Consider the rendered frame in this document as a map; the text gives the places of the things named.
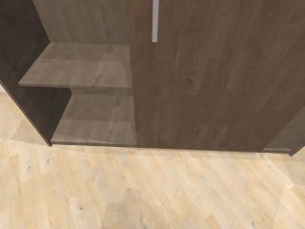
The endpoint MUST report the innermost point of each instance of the wardrobe door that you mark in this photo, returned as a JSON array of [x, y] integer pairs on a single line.
[[223, 75], [292, 133]]

